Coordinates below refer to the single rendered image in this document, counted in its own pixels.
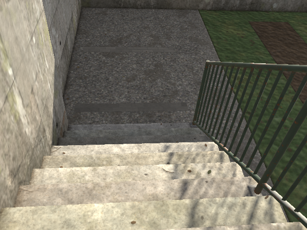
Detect stairs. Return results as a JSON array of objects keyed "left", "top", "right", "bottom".
[{"left": 0, "top": 123, "right": 307, "bottom": 230}]

